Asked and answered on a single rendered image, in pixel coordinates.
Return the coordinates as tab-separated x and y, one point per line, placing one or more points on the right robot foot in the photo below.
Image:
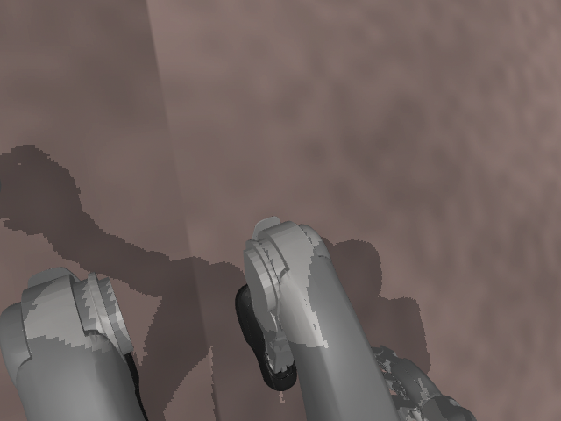
254	337

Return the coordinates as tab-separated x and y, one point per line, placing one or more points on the left robot foot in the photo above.
135	377

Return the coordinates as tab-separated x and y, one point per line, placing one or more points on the right robot arm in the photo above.
445	408

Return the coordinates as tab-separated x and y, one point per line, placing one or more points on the right robot hand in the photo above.
412	386

